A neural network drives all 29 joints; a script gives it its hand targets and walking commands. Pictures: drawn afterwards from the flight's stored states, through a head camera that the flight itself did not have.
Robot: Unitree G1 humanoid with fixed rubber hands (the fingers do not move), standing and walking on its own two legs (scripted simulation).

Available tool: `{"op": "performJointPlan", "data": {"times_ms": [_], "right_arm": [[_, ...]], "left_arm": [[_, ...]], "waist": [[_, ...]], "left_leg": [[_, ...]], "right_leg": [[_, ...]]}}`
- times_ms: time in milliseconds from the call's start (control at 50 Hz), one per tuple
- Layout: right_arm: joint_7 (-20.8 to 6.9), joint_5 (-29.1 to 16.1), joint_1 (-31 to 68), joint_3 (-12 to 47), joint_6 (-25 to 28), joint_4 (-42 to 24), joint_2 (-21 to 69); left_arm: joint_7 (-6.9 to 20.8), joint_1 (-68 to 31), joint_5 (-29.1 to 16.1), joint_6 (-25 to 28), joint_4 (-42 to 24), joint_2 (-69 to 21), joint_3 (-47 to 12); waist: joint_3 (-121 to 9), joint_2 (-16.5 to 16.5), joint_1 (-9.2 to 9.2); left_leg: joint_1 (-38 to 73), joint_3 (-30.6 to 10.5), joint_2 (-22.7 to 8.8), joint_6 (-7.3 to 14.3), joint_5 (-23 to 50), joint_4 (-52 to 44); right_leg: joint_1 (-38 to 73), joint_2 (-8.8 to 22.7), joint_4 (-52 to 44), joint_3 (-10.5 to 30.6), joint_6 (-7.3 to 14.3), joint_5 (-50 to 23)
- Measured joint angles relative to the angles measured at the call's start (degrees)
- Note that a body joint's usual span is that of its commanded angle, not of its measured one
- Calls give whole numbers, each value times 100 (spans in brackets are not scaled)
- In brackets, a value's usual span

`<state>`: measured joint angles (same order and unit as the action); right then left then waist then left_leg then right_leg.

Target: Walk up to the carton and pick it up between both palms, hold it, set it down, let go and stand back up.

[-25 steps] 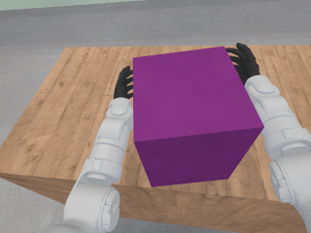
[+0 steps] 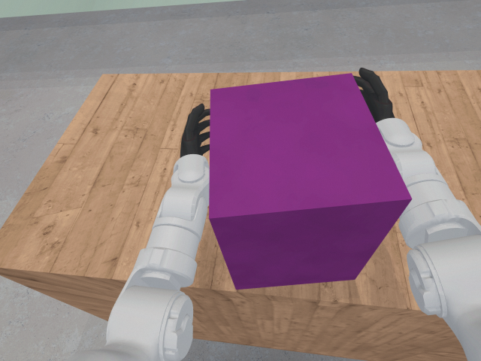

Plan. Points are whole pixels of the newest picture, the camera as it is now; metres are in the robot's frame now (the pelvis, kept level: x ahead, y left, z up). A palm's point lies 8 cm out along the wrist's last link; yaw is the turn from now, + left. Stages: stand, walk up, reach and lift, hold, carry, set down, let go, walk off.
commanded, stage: reach and lift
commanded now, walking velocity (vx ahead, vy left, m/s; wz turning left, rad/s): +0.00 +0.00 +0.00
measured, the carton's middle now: (288, 191) +0.37 -0.01 +0.08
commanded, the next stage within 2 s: none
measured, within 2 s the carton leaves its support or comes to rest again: leaves its support in 1.08 s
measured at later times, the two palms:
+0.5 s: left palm (190, 156) +0.41 +0.15 +0.12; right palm (371, 129) +0.46 -0.13 +0.13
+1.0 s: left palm (190, 156) +0.41 +0.15 +0.12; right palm (372, 130) +0.46 -0.13 +0.13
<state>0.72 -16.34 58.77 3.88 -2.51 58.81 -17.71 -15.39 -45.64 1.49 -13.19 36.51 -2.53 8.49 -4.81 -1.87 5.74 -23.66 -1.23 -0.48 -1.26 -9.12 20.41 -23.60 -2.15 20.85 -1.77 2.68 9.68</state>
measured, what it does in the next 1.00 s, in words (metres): stands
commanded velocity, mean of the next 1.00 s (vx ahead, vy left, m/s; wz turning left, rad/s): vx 0.00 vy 0.00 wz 0.00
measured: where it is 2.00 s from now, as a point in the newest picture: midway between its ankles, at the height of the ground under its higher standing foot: outside the picture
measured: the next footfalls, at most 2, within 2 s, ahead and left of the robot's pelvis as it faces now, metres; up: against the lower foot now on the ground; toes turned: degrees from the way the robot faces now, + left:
none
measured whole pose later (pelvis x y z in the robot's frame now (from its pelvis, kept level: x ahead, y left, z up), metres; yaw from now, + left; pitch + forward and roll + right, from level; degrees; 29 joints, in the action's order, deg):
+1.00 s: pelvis +0.00 +0.00 +0.00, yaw +0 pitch +12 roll +0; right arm -5.0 5.6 54.7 -14.6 9.6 62.7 -10.3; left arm -8.1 -45.2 13.3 -8.8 40.4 -6.1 18.0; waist -7.8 -1.9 5.7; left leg -23.6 -1.2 -0.5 -1.3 -8.8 20.0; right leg -23.3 -2.2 19.9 -1.8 2.5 9.0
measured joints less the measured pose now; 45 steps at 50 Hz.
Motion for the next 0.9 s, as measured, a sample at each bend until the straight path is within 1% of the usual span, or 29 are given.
{"op": "performJointPlan", "data": {"times_ms": [100, 180, 240, 260, 320, 380, 500, 760, 900], "right_arm": [[-60, 197, 0, -146, 56, -1, 58], [-197, 482, -8, -377, 116, 29, 154], [-452, 997, -26, -715, 152, 92, 341], [-488, 1211, -49, -892, 197, 93, 424], [-513, 1752, -160, -1339, 367, 94, 613], [-548, 2037, -277, -1593, 533, 107, 701], [-622, 2161, -407, -1786, 776, 136, 734], [-646, 2180, -407, -1837, 802, 149, 744], [-621, 2195, -407, -1846, 966, 241, 744]], "left_arm": [[76, 0, 176, 107, 30, -80, 177], [192, 0, 353, 193, 70, -131, 324], [405, 1, 665, 258, 129, -242, 656], [488, 0, 798, 265, 154, -273, 770], [651, 8, 1034, 272, 256, -293, 907], [729, 8, 1154, 273, 319, -307, 946], [746, 18, 1180, 320, 346, -343, 946], [747, 19, 1180, 335, 352, -346, 947], [743, 23, 1180, 360, 363, -349, 947]], "waist": [[-1, 0, 0], [-20, 0, 0], [-74, 0, 0], [-105, 0, 0], [-214, 0, 0], [-264, 0, 0], [-263, 0, 0], [-255, 0, 0], [-263, 0, 0]], "left_leg": [[0, 0, -1, 0, 1, 0], [0, 1, -2, 0, 2, 0], [1, 1, -4, 0, 2, -5], [1, 1, -4, 0, 2, -10], [1, 1, -4, 0, 3, -26], [2, 1, -5, 0, 4, -29], [2, 3, -5, 0, 18, -29], [2, 5, -6, 0, 29, -40], [2, 6, -6, 0, 32, -40]], "right_leg": [[0, -1, -1, 0, 0, -2], [0, -2, -1, 0, 0, -3], [1, -3, -6, 0, 0, -2], [1, -4, -11, 0, 0, -3], [3, -4, -33, 0, -3, -6], [14, -4, -55, 0, -12, -18], [23, -4, -76, 0, -14, -44], [29, -4, -99, 0, -16, -61], [29, -4, -100, 0, -16, -65]]}}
